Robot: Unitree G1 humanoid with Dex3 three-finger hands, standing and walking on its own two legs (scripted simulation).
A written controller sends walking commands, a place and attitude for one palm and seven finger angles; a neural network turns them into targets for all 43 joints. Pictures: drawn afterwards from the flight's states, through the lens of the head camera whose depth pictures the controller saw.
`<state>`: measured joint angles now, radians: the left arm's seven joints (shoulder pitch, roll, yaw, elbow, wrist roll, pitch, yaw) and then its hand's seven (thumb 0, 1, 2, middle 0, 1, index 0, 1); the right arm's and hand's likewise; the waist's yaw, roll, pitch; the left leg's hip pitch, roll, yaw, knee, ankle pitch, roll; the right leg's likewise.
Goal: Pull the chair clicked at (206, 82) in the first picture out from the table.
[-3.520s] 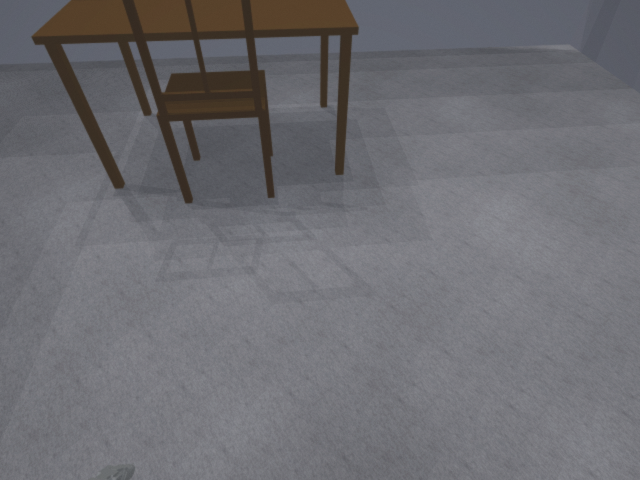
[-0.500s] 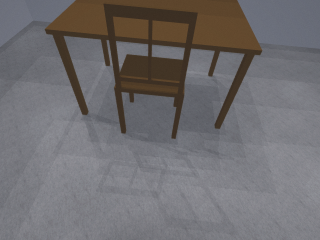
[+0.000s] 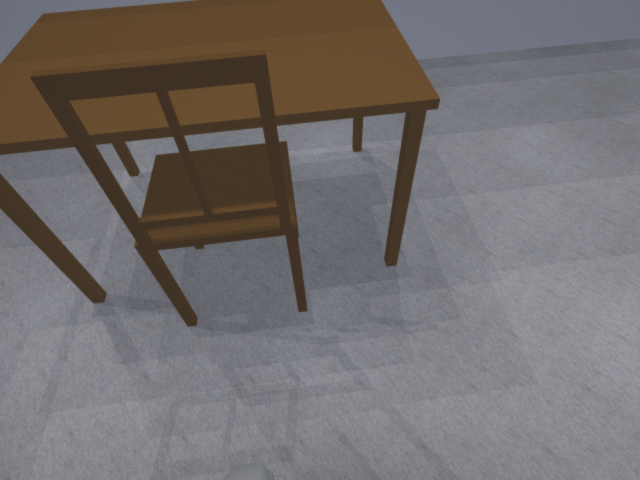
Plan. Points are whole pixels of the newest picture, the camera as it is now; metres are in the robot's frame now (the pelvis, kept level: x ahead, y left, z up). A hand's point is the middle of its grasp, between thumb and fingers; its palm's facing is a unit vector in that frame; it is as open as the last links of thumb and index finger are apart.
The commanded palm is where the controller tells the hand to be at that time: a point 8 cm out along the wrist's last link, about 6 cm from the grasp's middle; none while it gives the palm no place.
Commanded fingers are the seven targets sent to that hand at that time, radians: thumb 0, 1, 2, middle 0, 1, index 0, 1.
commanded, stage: take the last steps up to it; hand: left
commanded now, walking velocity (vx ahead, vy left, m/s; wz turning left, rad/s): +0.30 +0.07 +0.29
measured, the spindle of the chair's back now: (187, 159) +0.73 +0.32 -0.06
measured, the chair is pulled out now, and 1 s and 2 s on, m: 0.00 0.00 0.00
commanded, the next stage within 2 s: come to a stop and stand still in 0.76 s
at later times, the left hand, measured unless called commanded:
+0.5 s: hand out of the picture +0.11 +0.26 -0.18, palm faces +0.17 -0.98 -0.14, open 7.4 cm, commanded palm none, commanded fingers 0.00 0.90 0.90 -0.20 -0.30 -0.20 -0.30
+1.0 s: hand (194, 348) +0.35 +0.24 -0.16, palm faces +0.16 -0.96 -0.23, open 7.2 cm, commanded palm none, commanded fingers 0.00 0.90 0.90 -0.20 -0.30 -0.20 -0.30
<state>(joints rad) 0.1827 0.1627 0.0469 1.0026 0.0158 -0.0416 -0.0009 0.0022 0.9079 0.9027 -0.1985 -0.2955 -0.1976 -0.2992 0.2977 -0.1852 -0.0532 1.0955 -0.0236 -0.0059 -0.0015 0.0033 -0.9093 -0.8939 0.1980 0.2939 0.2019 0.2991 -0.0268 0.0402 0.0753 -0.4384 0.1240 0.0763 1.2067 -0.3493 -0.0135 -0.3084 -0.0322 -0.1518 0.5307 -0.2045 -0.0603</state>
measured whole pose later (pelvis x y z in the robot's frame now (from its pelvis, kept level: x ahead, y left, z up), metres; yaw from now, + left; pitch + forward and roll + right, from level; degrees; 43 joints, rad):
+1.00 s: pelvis +0.29 +0.06 +0.00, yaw +7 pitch +0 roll +0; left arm 0.17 0.14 0.04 1.03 0.01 -0.04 0.03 -0.02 0.94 0.90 -0.20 -0.30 -0.20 -0.30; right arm 0.31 -0.14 -0.03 1.12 -0.01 -0.01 -0.04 0.00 -0.91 -0.89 0.20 0.29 0.20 0.30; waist -0.02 0.04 0.05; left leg -0.31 0.03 0.06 0.95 -0.51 -0.01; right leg -0.30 -0.02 -0.13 0.52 -0.21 -0.05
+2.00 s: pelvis +0.28 +0.06 +0.00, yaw +6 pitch +0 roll +0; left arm 0.30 0.15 0.00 1.06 0.01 -0.03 0.04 0.01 0.92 0.90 -0.20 -0.30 -0.20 -0.30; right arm 0.31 -0.15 0.02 1.10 -0.02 0.00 -0.01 0.00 -0.91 -0.89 0.20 0.29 0.20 0.30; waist -0.02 0.00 0.03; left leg -0.28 0.07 0.05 0.53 -0.24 -0.04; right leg -0.11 0.03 -0.05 0.51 -0.39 -0.05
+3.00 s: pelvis +0.29 +0.10 +0.01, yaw +5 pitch +0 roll +1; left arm 0.30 0.18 -0.01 1.10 0.01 -0.01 0.03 0.00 0.91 0.90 -0.20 -0.30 -0.20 -0.30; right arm 0.23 -0.16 0.02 1.13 -0.01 -0.02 -0.02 0.00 -0.91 -0.89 0.20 0.29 0.20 0.30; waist 0.01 -0.03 0.02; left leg -0.22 0.00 0.10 0.43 -0.22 0.02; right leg -0.06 -0.04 -0.02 0.41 -0.35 0.02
